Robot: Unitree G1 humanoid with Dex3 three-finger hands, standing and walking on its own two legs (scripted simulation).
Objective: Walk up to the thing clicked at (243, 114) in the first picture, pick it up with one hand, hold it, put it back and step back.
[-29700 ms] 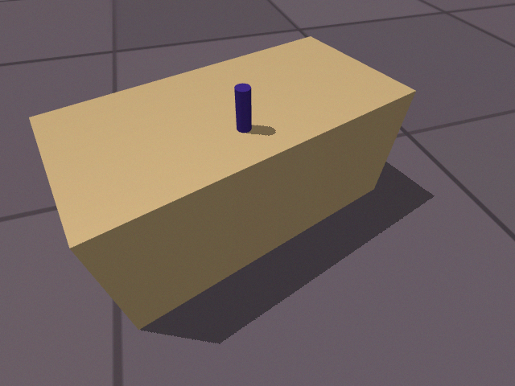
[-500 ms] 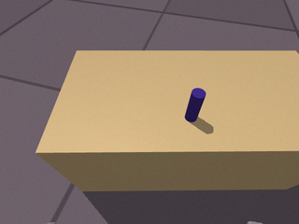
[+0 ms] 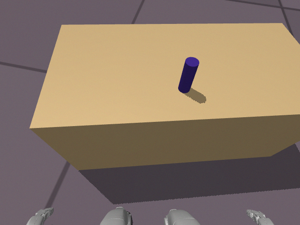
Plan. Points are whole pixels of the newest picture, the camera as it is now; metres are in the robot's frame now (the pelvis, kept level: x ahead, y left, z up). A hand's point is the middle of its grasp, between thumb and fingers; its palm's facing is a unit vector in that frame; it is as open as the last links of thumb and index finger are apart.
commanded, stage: step back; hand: right
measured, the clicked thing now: (187, 76) +0.64 -0.16 -0.08
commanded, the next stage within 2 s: none
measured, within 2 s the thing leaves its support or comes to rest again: neither
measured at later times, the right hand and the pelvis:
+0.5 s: hand out of the picture -0.01 -0.25 -0.14, palm faces -0.14 +0.90 -0.41, open 7.4 cm; pelvis -0.12 +0.01 +0.00, yaw +5 degrees
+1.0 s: hand out of the picture -0.17 -0.30 -0.15, palm faces -0.03 +0.92 -0.39, open 7.4 cm; pelvis -0.27 -0.03 +0.00, yaw +0 degrees
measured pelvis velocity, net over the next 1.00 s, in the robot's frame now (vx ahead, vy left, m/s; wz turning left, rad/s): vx -0.27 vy -0.03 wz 0.01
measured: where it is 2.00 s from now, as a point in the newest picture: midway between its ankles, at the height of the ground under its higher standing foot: outside the picture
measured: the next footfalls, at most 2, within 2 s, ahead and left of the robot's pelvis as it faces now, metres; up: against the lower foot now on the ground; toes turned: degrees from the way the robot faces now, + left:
right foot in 0.06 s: +0.00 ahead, -0.13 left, +0.00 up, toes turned +3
left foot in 0.40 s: -0.08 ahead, +0.11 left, +0.00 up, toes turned +3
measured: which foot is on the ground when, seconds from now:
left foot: down 0.00-0.08, up 0.10-0.38, down 0.40-0.86, up 0.88-1.00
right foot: up 0.00-0.04, down 0.06-0.42, up 0.44-0.82, down 0.84-1.00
